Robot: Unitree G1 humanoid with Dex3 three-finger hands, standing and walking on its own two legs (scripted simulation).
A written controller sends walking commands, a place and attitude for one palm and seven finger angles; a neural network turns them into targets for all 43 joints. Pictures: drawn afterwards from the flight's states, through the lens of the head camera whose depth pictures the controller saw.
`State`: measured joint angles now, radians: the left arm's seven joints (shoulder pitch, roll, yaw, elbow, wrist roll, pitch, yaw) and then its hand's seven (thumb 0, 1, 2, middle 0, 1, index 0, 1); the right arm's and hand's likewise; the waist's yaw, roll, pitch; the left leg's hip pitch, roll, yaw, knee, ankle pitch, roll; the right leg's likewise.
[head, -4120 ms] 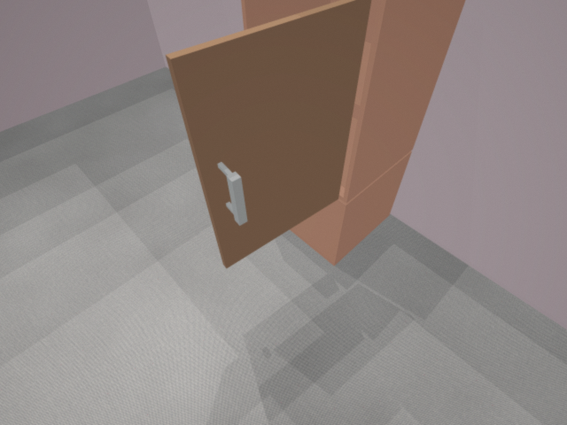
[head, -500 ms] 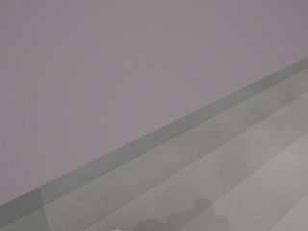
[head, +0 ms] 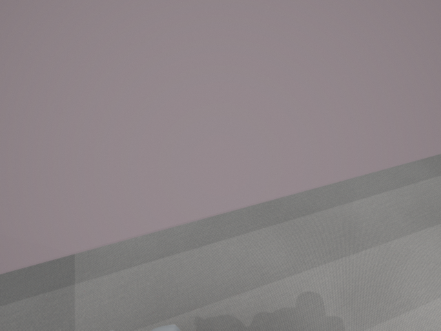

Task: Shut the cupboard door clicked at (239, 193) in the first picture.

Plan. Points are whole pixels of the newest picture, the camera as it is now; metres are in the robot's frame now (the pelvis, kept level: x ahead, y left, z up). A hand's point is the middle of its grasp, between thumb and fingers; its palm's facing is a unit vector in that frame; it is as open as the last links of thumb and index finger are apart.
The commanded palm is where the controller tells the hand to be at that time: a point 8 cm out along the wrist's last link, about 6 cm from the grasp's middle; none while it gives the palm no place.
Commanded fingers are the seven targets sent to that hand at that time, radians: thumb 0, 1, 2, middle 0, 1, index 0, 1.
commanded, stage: turn to face it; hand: left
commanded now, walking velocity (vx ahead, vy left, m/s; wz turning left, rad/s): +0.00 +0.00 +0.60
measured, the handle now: out of the picture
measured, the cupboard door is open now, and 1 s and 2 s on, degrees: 84 84 84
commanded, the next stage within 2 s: none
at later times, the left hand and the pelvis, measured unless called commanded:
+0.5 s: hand out of the picture +0.06 +0.14 -0.14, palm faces +0.31 -0.91 -0.26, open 7.4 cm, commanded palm none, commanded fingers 0.00 0.90 0.90 -0.20 -0.30 -0.20 -0.30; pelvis +0.05 -0.07 +0.01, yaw +19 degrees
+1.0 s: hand out of the picture +0.05 +0.14 -0.14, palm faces +0.57 -0.76 -0.31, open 7.3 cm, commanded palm none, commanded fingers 0.00 0.90 0.90 -0.20 -0.30 -0.20 -0.30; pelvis +0.08 -0.10 +0.00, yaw +37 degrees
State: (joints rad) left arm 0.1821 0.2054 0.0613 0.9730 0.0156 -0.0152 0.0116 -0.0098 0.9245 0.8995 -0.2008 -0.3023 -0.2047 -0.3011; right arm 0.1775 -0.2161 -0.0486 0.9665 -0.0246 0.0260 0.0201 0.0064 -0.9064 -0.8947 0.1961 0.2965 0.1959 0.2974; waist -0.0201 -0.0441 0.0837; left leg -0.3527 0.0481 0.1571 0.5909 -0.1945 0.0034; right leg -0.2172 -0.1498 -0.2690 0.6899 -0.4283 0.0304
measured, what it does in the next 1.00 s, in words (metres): steps to the right, turning left: right foot, then left foot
